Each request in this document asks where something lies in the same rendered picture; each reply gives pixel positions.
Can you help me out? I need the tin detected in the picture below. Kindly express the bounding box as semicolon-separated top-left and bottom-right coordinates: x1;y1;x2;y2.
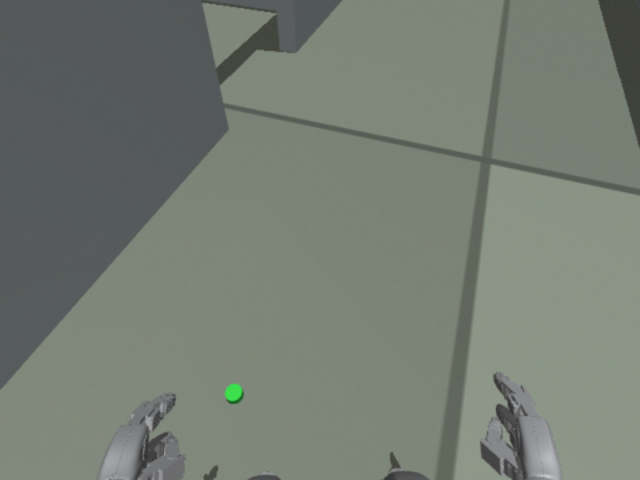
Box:
225;384;244;404

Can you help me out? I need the right robot hand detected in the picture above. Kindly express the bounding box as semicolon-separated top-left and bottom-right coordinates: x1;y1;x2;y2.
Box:
480;372;562;480

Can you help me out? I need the left robot hand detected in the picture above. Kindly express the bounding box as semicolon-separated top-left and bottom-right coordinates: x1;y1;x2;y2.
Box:
97;393;185;480

